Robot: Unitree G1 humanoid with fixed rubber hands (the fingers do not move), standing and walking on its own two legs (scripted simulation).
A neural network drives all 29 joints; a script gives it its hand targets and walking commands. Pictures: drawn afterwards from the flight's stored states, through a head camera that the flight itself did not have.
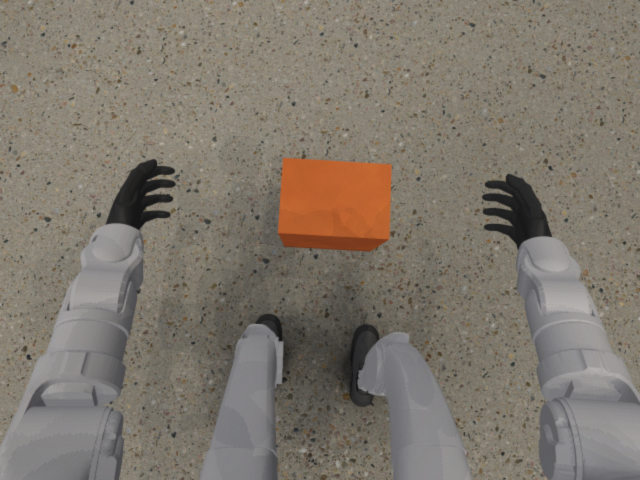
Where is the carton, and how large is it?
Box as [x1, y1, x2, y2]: [278, 158, 391, 250]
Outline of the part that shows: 283,158 278,233 285,246 371,250 389,238 391,164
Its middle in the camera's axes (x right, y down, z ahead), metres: +0.03 -0.07 +0.94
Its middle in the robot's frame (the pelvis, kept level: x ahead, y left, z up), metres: +0.50 -0.02 -0.56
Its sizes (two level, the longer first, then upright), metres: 0.235 0.164 0.251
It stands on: the floor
